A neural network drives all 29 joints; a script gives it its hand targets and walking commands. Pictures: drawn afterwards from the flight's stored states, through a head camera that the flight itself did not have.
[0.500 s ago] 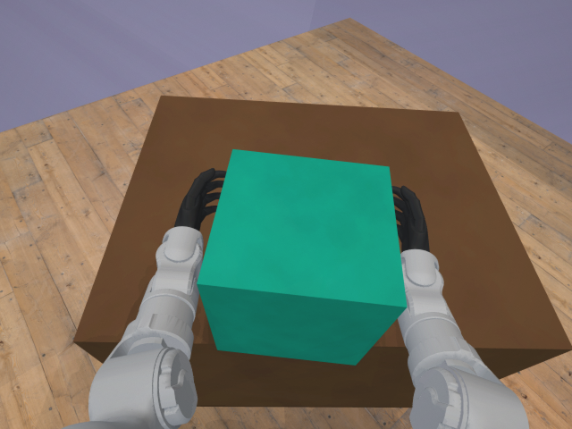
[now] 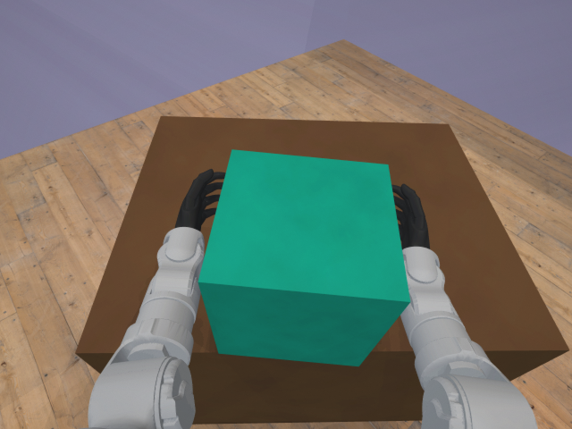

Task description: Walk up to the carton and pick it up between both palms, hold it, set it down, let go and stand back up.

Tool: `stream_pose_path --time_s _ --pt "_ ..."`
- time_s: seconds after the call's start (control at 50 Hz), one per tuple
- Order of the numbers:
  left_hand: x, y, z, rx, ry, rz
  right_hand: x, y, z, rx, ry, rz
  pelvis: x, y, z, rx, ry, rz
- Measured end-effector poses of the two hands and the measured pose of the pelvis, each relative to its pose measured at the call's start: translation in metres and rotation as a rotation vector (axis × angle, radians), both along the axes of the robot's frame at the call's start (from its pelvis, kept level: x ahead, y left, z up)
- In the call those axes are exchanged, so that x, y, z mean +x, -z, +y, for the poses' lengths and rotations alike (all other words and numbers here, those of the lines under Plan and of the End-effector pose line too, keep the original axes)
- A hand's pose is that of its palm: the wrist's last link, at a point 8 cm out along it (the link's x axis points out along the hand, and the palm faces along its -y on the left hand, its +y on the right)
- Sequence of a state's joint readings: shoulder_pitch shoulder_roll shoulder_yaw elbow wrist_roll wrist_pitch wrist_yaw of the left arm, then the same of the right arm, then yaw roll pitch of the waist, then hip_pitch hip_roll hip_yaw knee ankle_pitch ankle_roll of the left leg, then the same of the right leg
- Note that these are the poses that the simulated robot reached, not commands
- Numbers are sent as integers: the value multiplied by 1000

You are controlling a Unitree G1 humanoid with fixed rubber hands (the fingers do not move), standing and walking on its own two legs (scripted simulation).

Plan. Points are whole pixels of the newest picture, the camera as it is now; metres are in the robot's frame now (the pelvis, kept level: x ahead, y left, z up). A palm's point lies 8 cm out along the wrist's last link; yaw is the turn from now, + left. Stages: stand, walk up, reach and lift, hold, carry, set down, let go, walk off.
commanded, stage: reach and lift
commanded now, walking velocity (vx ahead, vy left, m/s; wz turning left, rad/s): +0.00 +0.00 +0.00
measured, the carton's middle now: (298, 264) +0.36 +0.02 +0.01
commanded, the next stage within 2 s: none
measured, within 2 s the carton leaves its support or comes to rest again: neither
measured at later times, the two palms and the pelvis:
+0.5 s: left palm (178, 205) +0.37 +0.18 +0.12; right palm (422, 225) +0.37 -0.14 +0.12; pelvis -0.01 +0.00 +0.00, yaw +1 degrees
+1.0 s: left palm (173, 194) +0.35 +0.18 +0.16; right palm (440, 209) +0.36 -0.15 +0.16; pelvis -0.02 +0.00 +0.00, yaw +1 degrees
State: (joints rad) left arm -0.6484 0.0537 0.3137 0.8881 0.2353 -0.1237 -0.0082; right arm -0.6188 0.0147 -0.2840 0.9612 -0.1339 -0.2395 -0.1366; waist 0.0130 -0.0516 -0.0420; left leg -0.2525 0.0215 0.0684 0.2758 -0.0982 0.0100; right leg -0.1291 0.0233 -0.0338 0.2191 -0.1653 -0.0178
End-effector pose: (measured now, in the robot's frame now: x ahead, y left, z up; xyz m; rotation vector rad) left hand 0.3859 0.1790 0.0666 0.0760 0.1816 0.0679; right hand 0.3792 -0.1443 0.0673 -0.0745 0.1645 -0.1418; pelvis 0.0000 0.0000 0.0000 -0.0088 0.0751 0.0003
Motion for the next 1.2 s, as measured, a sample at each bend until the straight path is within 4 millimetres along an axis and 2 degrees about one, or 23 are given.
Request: stream_pose_path --time_s 0.32,0.48,0.72,1.2 --pt "-12 -38 3 -10 -13 -9 -8 -38 2 -4 -13 -10 -10 0 2 2 -2 -90" --pt "-18 -55 6 -7 -14 -15 -13 -50 5 -5 -16 -16 -14 0 4 2 -10 -117" --pt "-24 -74 4 -1 -26 -28 -16 -64 4 13 -26 -30 -17 1 4 3 -18 -142" --pt "-43 -114 -1 -14 -52 -61 -25 -108 -1 27 -53 -67 -19 2 -1 8 -26 -198"
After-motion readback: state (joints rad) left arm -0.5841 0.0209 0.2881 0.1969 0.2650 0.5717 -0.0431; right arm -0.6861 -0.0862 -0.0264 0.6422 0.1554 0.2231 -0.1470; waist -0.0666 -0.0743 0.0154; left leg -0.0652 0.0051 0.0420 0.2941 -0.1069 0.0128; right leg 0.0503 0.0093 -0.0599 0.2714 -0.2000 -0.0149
